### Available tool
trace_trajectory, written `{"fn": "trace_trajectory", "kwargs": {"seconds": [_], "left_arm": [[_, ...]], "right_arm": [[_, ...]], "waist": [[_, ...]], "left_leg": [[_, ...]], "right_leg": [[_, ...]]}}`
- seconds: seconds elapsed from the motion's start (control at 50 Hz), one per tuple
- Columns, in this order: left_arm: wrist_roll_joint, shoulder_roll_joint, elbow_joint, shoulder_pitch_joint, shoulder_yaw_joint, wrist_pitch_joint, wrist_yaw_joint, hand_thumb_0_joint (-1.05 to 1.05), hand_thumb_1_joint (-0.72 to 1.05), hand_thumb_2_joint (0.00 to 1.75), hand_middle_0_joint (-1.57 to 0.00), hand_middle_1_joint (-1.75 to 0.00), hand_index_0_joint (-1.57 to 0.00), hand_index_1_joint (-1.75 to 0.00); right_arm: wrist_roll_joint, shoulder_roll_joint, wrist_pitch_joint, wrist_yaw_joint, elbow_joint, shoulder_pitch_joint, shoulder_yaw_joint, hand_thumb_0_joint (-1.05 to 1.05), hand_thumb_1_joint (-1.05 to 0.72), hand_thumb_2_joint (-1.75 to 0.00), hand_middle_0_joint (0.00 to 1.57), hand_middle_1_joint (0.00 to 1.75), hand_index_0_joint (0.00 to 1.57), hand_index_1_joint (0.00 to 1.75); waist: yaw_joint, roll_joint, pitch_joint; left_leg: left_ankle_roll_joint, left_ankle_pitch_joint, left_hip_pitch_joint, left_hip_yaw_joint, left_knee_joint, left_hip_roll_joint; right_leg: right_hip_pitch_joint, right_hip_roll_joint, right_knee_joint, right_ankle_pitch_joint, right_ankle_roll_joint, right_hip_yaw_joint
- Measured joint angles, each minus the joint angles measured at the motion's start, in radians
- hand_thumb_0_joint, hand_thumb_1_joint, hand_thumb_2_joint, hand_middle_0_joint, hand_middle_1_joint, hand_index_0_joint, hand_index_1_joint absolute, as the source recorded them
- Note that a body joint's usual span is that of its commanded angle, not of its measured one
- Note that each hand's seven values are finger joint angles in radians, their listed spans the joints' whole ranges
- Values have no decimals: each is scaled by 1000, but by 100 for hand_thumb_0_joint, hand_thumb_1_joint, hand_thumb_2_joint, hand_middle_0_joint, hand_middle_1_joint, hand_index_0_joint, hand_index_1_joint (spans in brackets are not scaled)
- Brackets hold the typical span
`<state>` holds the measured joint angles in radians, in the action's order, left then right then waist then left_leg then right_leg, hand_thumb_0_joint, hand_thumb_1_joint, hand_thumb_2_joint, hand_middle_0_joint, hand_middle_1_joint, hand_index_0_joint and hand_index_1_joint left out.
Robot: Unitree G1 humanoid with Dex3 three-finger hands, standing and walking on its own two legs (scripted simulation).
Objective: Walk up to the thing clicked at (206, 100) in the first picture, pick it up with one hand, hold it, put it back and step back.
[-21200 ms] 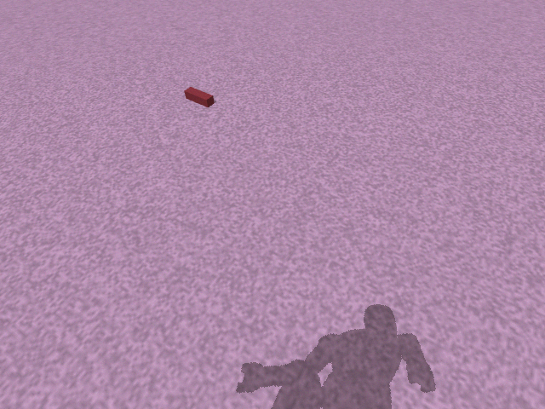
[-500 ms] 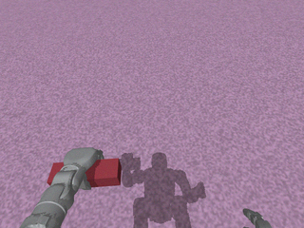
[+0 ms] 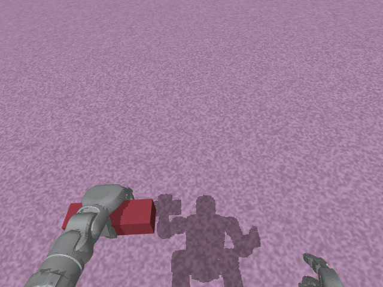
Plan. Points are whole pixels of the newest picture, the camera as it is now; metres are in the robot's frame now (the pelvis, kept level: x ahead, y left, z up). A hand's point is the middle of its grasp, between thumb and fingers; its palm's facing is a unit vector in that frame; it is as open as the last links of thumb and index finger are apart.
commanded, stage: hold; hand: left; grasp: from above
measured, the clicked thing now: (112, 218) +0.30 +0.23 -0.07
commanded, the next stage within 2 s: crouch in 0.52 s
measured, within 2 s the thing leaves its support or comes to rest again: neither
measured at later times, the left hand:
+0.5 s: hand (111, 214) +0.29 +0.22 -0.05, palm faces -0.48 -0.04 -0.88, open 9.4 cm
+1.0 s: hand (116, 224) +0.29 +0.23 -0.11, palm faces -0.49 +0.00 -0.87, open 9.4 cm
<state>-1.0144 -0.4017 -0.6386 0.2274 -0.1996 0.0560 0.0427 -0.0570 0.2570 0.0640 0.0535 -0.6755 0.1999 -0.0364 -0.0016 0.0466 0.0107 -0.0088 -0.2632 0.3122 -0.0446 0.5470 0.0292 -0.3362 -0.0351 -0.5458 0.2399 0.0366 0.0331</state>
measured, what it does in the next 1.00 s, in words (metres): stands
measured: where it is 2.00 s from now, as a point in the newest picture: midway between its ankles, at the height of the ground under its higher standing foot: outside the picture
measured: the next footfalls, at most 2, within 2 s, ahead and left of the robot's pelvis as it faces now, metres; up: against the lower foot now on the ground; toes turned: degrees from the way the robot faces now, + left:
none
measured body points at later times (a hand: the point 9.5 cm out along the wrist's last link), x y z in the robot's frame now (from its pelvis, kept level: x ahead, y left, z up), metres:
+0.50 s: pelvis +0.01 +0.00 +0.00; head +0.03 -0.02 +0.45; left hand +0.32 +0.22 +0.00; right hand +0.15 -0.26 -0.12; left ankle +0.01 +0.12 -0.73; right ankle +0.03 -0.14 -0.73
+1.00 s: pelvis +0.00 +0.00 -0.02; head +0.05 +0.00 +0.43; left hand +0.32 +0.22 -0.06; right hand +0.13 -0.27 -0.14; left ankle +0.01 +0.13 -0.73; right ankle +0.03 -0.14 -0.73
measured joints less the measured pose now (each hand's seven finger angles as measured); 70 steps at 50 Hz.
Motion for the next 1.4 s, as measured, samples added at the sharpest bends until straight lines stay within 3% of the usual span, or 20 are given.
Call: {"fn": "trace_trajectory", "kwargs": {"seconds": [0.7, 0.78, 0.86, 0.98, 1.14, 1.24, 1.4], "left_arm": [[-6, 0, -8, 11, -6, -6, -6, -1, 3, 53, -78, -52, -78, -49], [-16, 8, -27, 2, 4, 7, -26, -1, 4, 51, -77, -52, -77, -49], [-43, 19, -84, 12, 12, 33, -78, -1, 5, 51, -77, -52, -77, -49], [-110, 33, -242, 82, 17, 55, -201, -1, 4, 51, -77, -52, -77, -49], [-201, 26, -424, 215, 50, 79, -349, -1, 4, 51, -77, -51, -77, -49], [-217, 12, -505, 301, 79, 64, -413, -1, 5, 50, -77, -51, -77, -48], [-212, -25, -561, 404, 145, 46, -435, -1, 5, 49, -78, -51, -78, -48]], "right_arm": [[-2, -3, 27, 2, -13, 0, -11, 1, -91, -90, 20, 30, 20, 29], [-1, -4, 34, 0, -2, 1, -10, 1, -90, -90, 20, 30, 20, 30], [9, -6, 38, -6, 1, -3, -9, 1, -90, -90, 20, 30, 20, 30], [33, -2, 38, -29, -13, -7, -17, 1, -90, -90, 20, 30, 20, 30], [69, 17, 16, -51, -27, 24, -44, 1, -90, -90, 20, 30, 20, 29], [88, 22, -9, -40, -52, 42, -50, 1, -90, -90, 20, 30, 20, 29], [109, 1, -42, -26, -82, 53, -40, 1, -90, -90, 20, 30, 20, 29]], "waist": [[2, -4, -5], [-5, -7, -2], [-12, -17, 0], [-27, -34, 25], [-59, -46, 97], [-91, -34, 136], [-141, -13, 172]], "left_leg": [[1, 0, -33, 4, -36, -4], [2, -2, -27, 4, -33, -5], [2, -10, 10, 9, -4, -7], [1, -58, 176, 25, 138, -5], [1, -181, 574, 46, 498, 3], [5, -246, 829, 56, 714, 4], [12, -319, 1160, 65, 994, 3]], "right_leg": [[36, -3, 39, 0, 2, -5], [30, -4, 34, 3, 2, -4], [-5, -7, 6, 13, 3, -8], [-160, -6, -125, 59, 2, -19], [-546, 1, -465, 175, 8, -23], [-795, 4, -674, 237, 10, -22], [-1123, 7, -947, 306, 16, -15]]}}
